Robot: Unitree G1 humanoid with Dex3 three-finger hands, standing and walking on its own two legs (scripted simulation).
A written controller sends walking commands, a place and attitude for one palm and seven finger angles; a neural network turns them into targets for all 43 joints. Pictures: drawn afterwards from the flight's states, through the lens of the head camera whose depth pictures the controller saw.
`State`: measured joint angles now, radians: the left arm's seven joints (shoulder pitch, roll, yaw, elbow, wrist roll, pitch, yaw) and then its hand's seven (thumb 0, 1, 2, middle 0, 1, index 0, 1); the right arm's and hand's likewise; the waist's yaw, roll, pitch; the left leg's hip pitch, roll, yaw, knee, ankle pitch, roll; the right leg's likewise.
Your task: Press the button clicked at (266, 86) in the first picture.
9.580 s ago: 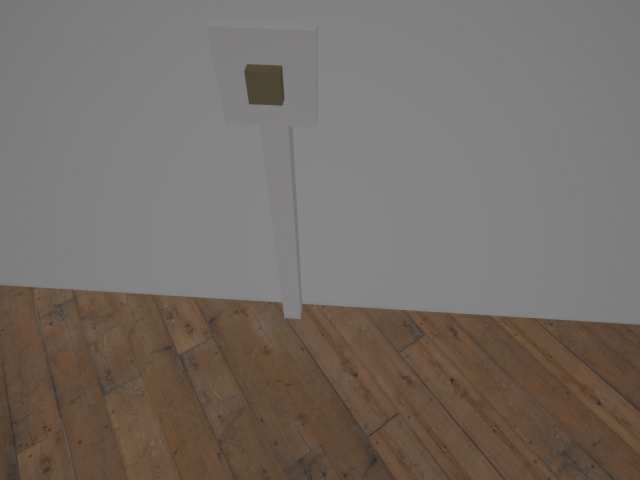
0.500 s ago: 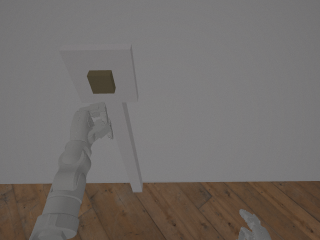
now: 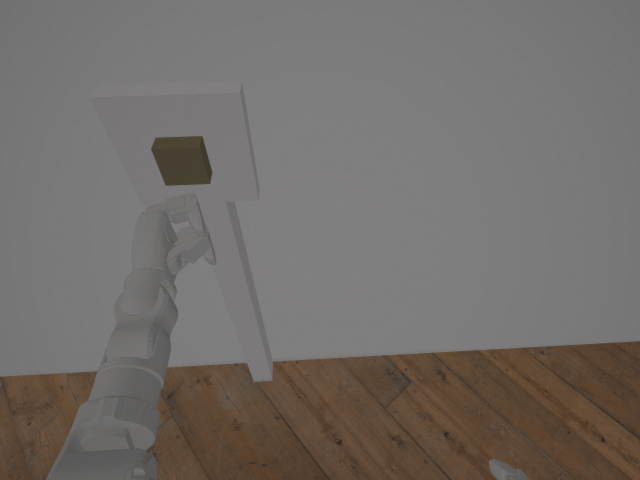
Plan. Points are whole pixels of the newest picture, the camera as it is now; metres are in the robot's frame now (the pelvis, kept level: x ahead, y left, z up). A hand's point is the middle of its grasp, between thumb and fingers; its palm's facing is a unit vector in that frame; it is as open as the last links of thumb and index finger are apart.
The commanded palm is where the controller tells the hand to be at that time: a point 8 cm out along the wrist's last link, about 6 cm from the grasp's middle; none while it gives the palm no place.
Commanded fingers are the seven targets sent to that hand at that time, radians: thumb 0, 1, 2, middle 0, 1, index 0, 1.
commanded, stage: aim a knuckle at the button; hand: left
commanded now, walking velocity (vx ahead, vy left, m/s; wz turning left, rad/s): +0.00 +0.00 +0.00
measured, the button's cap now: (184, 159) +0.49 +0.20 +0.15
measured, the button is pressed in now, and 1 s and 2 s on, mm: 0 0 11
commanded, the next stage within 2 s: press the button with the knuckle in 0.36 s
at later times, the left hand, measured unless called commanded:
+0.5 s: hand (207, 237) +0.38 +0.15 +0.11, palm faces +0.07 -1.00 +0.01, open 3.1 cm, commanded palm +0.35 +0.20 +0.11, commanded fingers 0.00 0.90 0.90 -1.30 -1.50 -1.30 -1.50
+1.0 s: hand (214, 211) +0.43 +0.15 +0.12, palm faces +0.09 -1.00 +0.01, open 3.1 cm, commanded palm +0.40 +0.20 +0.11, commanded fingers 0.00 0.90 0.90 -1.30 -1.50 -1.30 -1.50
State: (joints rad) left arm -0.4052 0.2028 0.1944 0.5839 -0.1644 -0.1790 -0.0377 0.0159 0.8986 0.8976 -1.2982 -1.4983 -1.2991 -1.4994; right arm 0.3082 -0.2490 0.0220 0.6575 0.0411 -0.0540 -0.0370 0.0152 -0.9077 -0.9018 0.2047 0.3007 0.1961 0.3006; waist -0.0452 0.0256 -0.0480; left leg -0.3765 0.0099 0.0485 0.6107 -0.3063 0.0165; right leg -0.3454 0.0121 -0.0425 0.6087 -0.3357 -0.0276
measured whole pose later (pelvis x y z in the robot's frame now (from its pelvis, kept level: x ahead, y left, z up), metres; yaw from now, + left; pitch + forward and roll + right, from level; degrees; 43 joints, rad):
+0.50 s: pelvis +0.00 +0.01 +0.00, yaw +1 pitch +3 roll +0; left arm -0.41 0.17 0.14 0.53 -0.16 -0.16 -0.02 0.02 0.90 0.90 -1.30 -1.50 -1.30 -1.50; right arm 0.26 -0.24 0.04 0.64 0.04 -0.06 -0.03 0.01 -0.91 -0.90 0.21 0.30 0.20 0.30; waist -0.02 0.03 -0.05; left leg -0.38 0.00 0.04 0.62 -0.31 0.02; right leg -0.34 0.00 -0.05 0.62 -0.34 -0.02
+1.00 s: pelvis +0.00 +0.00 +0.00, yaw +0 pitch +6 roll +0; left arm -0.59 0.22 0.22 0.75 -0.15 -0.21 -0.02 0.02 0.90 0.90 -1.30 -1.50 -1.30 -1.50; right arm 0.33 -0.25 0.02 0.66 0.03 -0.04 -0.03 0.01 -0.91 -0.90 0.20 0.30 0.20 0.30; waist -0.06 0.03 -0.05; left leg -0.43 0.01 0.05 0.64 -0.31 0.02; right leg -0.40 0.01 -0.04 0.63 -0.34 -0.03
